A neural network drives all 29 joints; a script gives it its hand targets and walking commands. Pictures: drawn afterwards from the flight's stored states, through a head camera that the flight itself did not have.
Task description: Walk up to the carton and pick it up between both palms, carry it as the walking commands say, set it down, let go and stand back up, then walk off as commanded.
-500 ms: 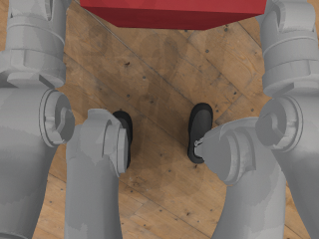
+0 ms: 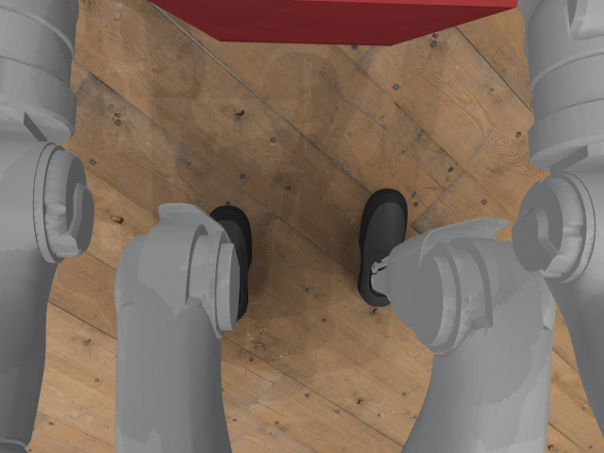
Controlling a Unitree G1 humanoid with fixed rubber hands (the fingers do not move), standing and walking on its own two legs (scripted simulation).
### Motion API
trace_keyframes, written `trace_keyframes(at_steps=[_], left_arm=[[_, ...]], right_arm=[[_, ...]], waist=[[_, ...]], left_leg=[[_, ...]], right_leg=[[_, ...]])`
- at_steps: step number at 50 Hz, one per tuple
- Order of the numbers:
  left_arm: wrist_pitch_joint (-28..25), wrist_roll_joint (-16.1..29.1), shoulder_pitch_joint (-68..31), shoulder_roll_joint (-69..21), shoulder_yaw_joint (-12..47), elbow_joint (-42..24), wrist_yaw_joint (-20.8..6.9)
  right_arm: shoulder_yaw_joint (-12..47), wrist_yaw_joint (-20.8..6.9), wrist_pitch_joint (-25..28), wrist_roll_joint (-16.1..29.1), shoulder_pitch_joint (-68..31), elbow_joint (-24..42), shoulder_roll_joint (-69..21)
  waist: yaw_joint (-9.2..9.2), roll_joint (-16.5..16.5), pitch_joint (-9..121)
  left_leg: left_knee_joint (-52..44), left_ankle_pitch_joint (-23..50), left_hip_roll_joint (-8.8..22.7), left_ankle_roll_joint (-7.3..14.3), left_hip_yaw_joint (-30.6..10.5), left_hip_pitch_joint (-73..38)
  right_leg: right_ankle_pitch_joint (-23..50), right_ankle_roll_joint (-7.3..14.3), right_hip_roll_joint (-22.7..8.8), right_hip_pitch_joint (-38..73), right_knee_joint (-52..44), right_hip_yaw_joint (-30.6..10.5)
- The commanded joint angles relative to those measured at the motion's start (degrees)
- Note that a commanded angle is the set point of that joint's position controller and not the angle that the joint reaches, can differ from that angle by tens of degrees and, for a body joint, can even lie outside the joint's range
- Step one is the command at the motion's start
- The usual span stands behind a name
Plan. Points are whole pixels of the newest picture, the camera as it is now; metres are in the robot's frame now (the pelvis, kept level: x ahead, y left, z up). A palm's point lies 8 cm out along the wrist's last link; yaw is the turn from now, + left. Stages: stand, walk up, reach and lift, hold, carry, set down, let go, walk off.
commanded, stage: set down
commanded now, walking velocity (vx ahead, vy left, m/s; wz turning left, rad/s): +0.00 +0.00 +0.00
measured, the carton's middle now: out of the picture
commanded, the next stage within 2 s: let go in 1.18 s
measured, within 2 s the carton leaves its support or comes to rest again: neither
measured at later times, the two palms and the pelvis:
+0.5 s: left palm out of the picture +0.59 +0.22 -0.04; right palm out of the picture +0.58 -0.18 -0.02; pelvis +0.00 +0.02 +0.08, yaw -2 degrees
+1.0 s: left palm out of the picture +0.59 +0.22 +0.11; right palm out of the picture +0.58 -0.19 +0.11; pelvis +0.00 +0.02 +0.21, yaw -1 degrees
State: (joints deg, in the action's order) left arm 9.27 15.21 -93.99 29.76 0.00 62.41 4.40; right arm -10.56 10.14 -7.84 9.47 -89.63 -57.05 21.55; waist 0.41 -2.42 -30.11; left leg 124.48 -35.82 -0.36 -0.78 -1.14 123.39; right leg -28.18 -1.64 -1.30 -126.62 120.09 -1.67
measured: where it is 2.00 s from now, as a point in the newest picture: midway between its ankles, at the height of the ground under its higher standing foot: (303, 274)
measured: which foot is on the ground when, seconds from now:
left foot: down 0.00-1.00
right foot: down 0.00-1.00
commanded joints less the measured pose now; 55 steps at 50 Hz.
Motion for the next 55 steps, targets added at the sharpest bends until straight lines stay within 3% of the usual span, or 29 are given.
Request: trace_keyframes(at_steps=[1,4,8,12,13,15,16,21,24,26,27,30,33,34,35,36,37,39,40,41,43,46,47,48,49,51,52,53,55], left_arm=[[0.0,1.3,-20.4,11.4,0.1,-16.3,1.8],[1.4,-0.9,-20.5,11.7,-1.5,-19.0,1.8],[3.7,-0.1,-19.8,8.9,0.4,-13.4,0.8],[5.4,-1.3,-20.4,9.5,0.0,-18.7,1.6],[5.9,-0.9,-18.5,7.7,0.1,-14.1,1.4],[6.4,-1.0,-21.0,9.4,-0.4,-21.4,2.0],[6.8,-2.6,-19.4,8.8,-1.2,-17.6,1.7],[8.1,-2.6,-19.1,8.9,-2.1,-26.8,2.0],[9.7,-4.0,-15.3,8.2,-2.4,-23.5,1.5],[9.7,-2.8,-15.7,9.6,-3.2,-28.1,1.3],[10.1,-3.1,-15.5,9.1,-3.3,-24.9,1.1],[10.3,-2.7,-13.1,9.2,-4.4,-31.5,0.8],[11.3,-2.6,-13.5,10.2,-5.1,-30.0,0.4],[11.3,-2.9,-14.1,10.7,-5.2,-29.3,0.2],[11.0,-3.5,-13.4,11.0,-6.2,-32.2,0.4],[11.2,-3.6,-13.0,10.5,-5.9,-28.2,-0.1],[11.0,-3.6,-15.7,11.1,-6.4,-35.4,0.1],[12.0,-1.5,-15.4,10.7,-4.5,-31.1,-0.7],[12.1,-3.6,-13.5,10.9,-5.5,-25.4,-0.9],[11.9,-3.7,-14.9,10.5,-5.5,-26.8,-0.9],[11.9,-4.2,-15.7,9.8,-5.2,-22.0,-1.7],[12.2,-3.8,-16.1,10.4,-4.9,-25.6,-1.5],[12.2,-4.8,-13.6,9.9,-6.5,-18.7,-2.0],[12.1,-5.7,-14.7,11.0,-7.5,-26.1,-1.7],[11.9,-4.7,-14.0,10.6,-6.5,-22.2,-1.8],[11.7,-4.3,-15.7,10.8,-6.5,-26.4,-1.8],[12.0,-4.7,-13.3,9.1,-6.8,-20.7,-2.2],[11.5,-6.0,-12.6,9.1,-7.3,-21.3,-2.4],[10.6,-7.6,-10.1,7.4,-7.5,-17.3,-3.3]], right_arm=[[1.5,1.6,-1.4,6.3,-14.8,12.6,10.1],[-2.1,1.3,-3.0,4.3,-13.1,11.8,11.8],[-2.1,0.3,-4.8,3.4,-15.2,9.7,10.6],[-2.7,-0.4,-6.2,3.4,-15.2,14.9,11.8],[-3.0,-0.9,-6.5,3.0,-15.0,12.6,11.7],[-2.3,-1.1,-7.2,3.7,-16.4,17.2,12.4],[-3.3,-1.4,-7.6,2.7,-13.9,14.0,11.3],[-6.2,-2.1,-8.8,0.2,-12.1,21.4,12.8],[-6.0,-2.8,-10.2,0.4,-10.2,19.5,12.6],[-6.1,-2.9,-10.4,0.1,-10.1,22.8,12.8],[-6.5,-3.4,-10.8,-0.3,-9.5,18.4,13.3],[-4.7,-3.3,-10.9,1.6,-8.7,27.7,12.1],[-4.8,-3.4,-12.3,1.8,-9.4,26.4,12.9],[-7.2,-3.5,-12.0,0.2,-9.5,27.3,13.7],[-5.6,-3.4,-12.2,1.2,-8.5,28.7,13.0],[-6.1,-3.6,-12.3,0.8,-7.7,23.3,12.5],[-6.5,-3.4,-12.1,0.9,-10.9,31.1,14.2],[-6.3,-3.3,-13.2,1.1,-9.6,28.0,13.8],[-6.9,-3.6,-13.5,0.4,-7.3,20.4,13.1],[-5.7,-3.9,-12.9,0.8,-10.4,24.8,13.4],[-7.3,-4.1,-13.0,-0.2,-11.3,18.6,12.6],[-5.7,-4.2,-12.9,0.4,-13.6,25.2,12.9],[-6.9,-4.3,-12.6,-0.8,-12.5,21.6,13.0],[-6.5,-3.9,-12.6,0.4,-13.4,29.4,13.2],[-7.4,-4.1,-12.5,-0.4,-12.2,24.6,13.2],[-7.5,-3.9,-12.4,-0.7,-12.9,27.7,13.6],[-7.1,-4.4,-12.5,-1.6,-10.3,21.4,12.5],[-6.3,-4.4,-12.2,-1.3,-9.4,23.0,10.6],[-7.9,-5.0,-11.3,-4.5,-5.8,18.6,9.8]], waist=[[0.82,5.6,115.4],[2.04,8.7,110.3],[4.24,6.5,101.8],[4.24,7.1,111.1],[4.11,7.8,106.9],[3.15,7.8,114.9],[4.10,8.5,109.6],[6.30,8.6,118.7],[5.42,11.2,115.9],[5.91,9.5,120.4],[6.26,10.1,115.7],[3.50,9.3,128.8],[3.38,8.4,125.0],[5.00,7.8,124.1],[2.83,8.0,126.8],[3.53,8.9,120.1],[2.51,8.6,127.4],[4.77,8.4,128.1],[3.87,8.8,117.7],[2.96,7.2,120.3],[3.89,8.2,110.0],[2.20,5.6,120.4],[3.01,5.0,115.0],[0.99,6.0,125.0],[3.22,4.8,118.9],[3.06,6.2,124.3],[3.21,5.8,117.4],[2.18,6.8,116.5],[3.84,5.7,110.9]], left_leg=[[-10.6,24.1,-1.8,0.8,3.7,-42.3],[-14.0,20.0,-1.7,0.4,3.5,-42.9],[-18.9,14.7,-1.7,0.9,2.3,-42.0],[-21.4,19.8,-2.0,0.4,1.2,-52.4],[-21.6,19.8,-2.2,0.5,1.0,-51.9],[-22.7,23.5,-2.6,0.3,1.2,-56.7],[-23.5,22.8,-2.4,0.4,0.5,-56.8],[-27.0,31.6,-3.4,-0.5,-0.3,-67.5],[-29.9,31.7,-3.1,-0.8,-0.3,-67.8],[-31.7,36.3,-3.6,-0.7,-0.5,-70.4],[-32.8,34.9,-3.5,-1.0,-0.6,-69.2],[-35.0,42.3,-3.9,-0.5,-0.3,-76.1],[-39.3,39.4,-3.9,-0.3,-0.5,-76.1],[-40.0,40.0,-3.7,-0.4,-1.3,-76.9],[-41.1,43.4,-4.0,-0.4,-0.8,-79.2],[-42.2,38.1,-3.6,-0.4,-0.3,-76.2],[-42.9,40.9,-3.9,-0.5,-0.2,-79.2],[-44.7,41.6,-3.9,-0.6,-0.8,-82.8],[-46.9,35.3,-3.2,-0.5,-0.7,-78.0],[-48.2,36.9,-3.2,-0.5,-1.4,-79.5],[-52.6,28.5,-2.6,-0.1,-1.3,-75.8],[-55.1,34.0,-3.0,0.0,-1.8,-82.9],[-56.1,30.4,-2.8,0.3,-1.5,-80.1],[-56.6,36.6,-3.4,0.5,-1.6,-85.8],[-58.0,35.8,-3.1,0.3,-1.5,-83.8],[-58.8,39.5,-3.6,0.1,-1.7,-88.9],[-60.9,36.4,-3.1,-0.2,-1.9,-86.0],[-61.6,37.0,-2.9,0.1,-2.0,-87.3],[-63.5,37.7,-2.4,-0.3,-2.7,-85.6]], right_leg=[[27.0,0.5,4.2,63.3,-4.4,5.2],[19.5,1.4,4.4,55.6,-7.5,6.4],[12.8,1.7,4.3,50.0,-11.1,8.2],[15.0,1.7,4.9,52.1,-13.3,9.3],[13.0,2.2,4.9,48.4,-13.6,9.2],[16.7,2.1,5.2,53.1,-14.3,9.2],[14.3,2.3,5.1,49.0,-15.6,9.4],[19.0,2.4,5.9,52.3,-20.1,10.3],[18.6,2.6,6.0,52.1,-23.0,9.6],[22.5,3.0,6.6,56.8,-25.0,9.4],[20.8,2.9,6.4,53.7,-25.9,9.1],[28.3,2.6,6.7,63.7,-29.0,8.0],[25.8,2.4,6.8,64.7,-32.9,8.0],[25.5,2.1,6.8,62.8,-33.5,8.5],[28.7,2.0,6.9,66.5,-34.6,7.5],[24.5,2.2,6.4,64.1,-36.4,7.6],[28.0,2.1,6.5,68.6,-36.9,7.2],[27.7,2.0,6.8,69.5,-39.1,7.7],[22.9,2.0,6.0,65.7,-40.7,7.3],[23.9,1.8,6.1,68.3,-41.1,7.2],[18.0,2.2,5.0,66.7,-45.4,6.7],[22.4,1.5,5.7,73.7,-46.9,7.0],[20.2,1.7,5.0,72.9,-49.0,7.1],[26.1,1.7,5.5,79.8,-49.6,5.8],[25.5,1.3,5.4,77.5,-50.6,6.8],[27.2,1.2,5.6,79.4,-52.0,6.5],[25.2,1.2,5.4,78.9,-53.5,6.7],[25.7,1.1,5.0,79.4,-54.7,6.0],[27.0,0.9,5.4,79.1,-56.0,6.1]])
